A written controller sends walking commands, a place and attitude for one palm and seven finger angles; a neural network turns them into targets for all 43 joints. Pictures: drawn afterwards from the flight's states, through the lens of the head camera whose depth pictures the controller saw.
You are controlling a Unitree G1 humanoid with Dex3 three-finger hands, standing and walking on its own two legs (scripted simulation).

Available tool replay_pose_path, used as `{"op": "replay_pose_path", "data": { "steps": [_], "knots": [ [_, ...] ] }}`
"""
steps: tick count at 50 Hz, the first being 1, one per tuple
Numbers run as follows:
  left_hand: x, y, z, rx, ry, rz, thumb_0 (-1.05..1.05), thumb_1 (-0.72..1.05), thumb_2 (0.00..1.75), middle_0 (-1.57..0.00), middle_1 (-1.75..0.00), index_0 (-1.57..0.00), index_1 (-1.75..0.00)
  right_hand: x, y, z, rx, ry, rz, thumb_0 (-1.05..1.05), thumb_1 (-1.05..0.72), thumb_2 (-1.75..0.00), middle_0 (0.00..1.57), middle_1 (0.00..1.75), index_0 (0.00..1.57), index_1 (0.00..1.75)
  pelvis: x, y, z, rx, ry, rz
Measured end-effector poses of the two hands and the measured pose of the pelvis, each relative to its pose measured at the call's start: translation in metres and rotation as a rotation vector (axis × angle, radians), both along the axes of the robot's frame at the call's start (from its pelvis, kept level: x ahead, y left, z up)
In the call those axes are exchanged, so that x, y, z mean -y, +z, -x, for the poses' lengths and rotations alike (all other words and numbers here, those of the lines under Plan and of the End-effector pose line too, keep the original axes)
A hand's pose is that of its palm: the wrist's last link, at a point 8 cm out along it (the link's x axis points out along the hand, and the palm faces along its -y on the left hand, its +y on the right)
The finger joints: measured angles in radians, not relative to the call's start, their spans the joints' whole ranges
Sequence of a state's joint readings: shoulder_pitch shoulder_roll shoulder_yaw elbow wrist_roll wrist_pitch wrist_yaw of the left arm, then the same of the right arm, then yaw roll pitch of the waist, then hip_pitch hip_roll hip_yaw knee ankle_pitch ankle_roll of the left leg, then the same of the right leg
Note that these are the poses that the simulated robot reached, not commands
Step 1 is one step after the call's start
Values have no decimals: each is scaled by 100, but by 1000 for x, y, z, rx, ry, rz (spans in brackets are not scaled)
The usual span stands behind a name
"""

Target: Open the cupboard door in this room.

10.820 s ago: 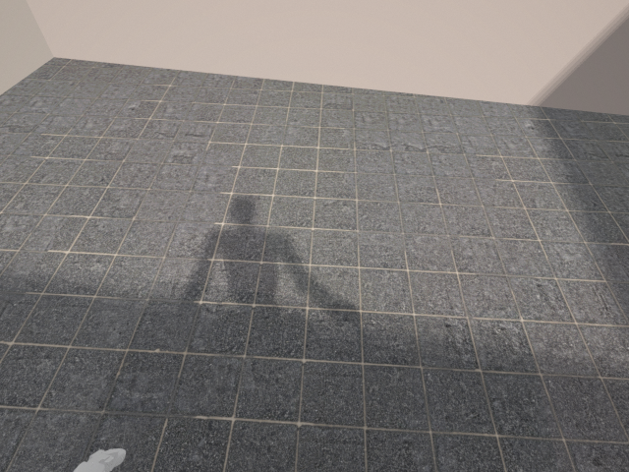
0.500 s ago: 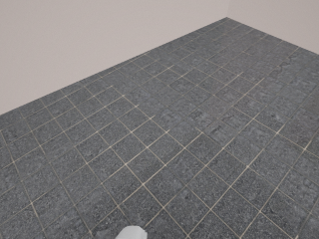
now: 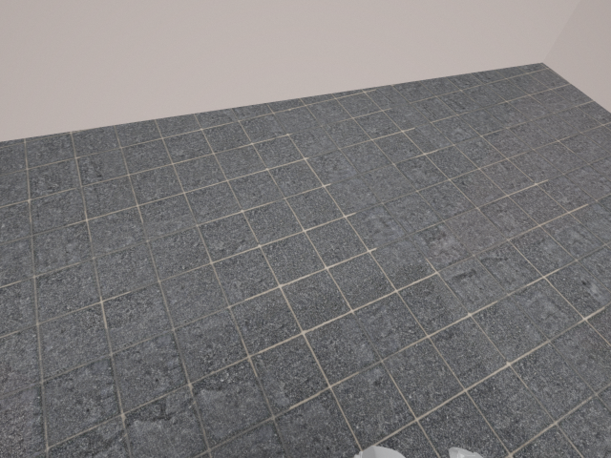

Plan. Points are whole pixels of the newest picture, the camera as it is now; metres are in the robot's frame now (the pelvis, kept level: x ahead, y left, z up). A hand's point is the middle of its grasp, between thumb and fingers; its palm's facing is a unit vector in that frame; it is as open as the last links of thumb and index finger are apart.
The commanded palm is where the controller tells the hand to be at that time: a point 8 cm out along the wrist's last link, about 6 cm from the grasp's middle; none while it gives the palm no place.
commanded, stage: turn or walk to find it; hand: left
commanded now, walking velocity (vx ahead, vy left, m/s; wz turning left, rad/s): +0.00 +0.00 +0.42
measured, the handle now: out of the picture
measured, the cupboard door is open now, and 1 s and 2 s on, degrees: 0 0 0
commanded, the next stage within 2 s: none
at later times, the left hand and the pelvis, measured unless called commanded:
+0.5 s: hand out of the picture +0.02 +0.15 -0.16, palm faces +0.24 -0.94 -0.26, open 7.4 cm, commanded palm none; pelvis -0.01 -0.05 +0.00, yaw +14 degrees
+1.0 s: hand out of the picture -0.09 +0.22 -0.17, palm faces +0.47 -0.85 -0.24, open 7.4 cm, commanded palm none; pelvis -0.05 -0.01 +0.00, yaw +26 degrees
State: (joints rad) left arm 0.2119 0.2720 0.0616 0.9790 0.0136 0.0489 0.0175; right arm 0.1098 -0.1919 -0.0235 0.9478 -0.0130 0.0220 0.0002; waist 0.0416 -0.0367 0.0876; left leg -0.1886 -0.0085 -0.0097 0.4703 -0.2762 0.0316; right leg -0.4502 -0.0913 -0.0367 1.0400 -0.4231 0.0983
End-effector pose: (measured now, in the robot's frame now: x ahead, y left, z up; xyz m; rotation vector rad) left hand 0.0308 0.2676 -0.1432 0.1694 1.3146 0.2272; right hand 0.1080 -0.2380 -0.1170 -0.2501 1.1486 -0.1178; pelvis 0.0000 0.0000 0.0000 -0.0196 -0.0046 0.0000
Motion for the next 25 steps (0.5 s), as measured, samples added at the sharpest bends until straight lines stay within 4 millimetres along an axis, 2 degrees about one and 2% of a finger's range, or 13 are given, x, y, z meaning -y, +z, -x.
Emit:
{"op": "replay_pose_path", "data": {
  "steps": [4,8,12,19,25],
  "knots": [
    [9,7,-26,81,-9,-10,1,91,90,-20,-30,-20,-30,6,-7,13,-29,-3,-17,0,-91,-90,20,30,20,30,8,-1,2,-2,33,-8],
    [27,15,-47,154,-21,-26,1,91,90,-20,-30,-20,-30,23,-21,31,-79,-13,-35,0,-90,-90,20,30,20,30,22,-5,4,-9,67,-23],
    [48,21,-52,212,-26,-56,1,91,90,-20,-30,-20,-30,45,-41,46,-130,-20,-54,0,-91,-90,20,30,20,30,39,-13,6,-9,110,-31],
    [71,30,-14,176,56,-54,1,90,90,-21,-30,-21,-30,65,-39,55,-214,27,-49,0,-91,-90,20,30,20,30,52,-3,8,4,185,-53],
    [76,21,33,102,148,-28,1,90,90,-21,-30,-21,-30,61,-34,46,-243,96,-30,0,-91,-90,20,30,19,30,53,-1,12,4,244,-56]
  ]
}}
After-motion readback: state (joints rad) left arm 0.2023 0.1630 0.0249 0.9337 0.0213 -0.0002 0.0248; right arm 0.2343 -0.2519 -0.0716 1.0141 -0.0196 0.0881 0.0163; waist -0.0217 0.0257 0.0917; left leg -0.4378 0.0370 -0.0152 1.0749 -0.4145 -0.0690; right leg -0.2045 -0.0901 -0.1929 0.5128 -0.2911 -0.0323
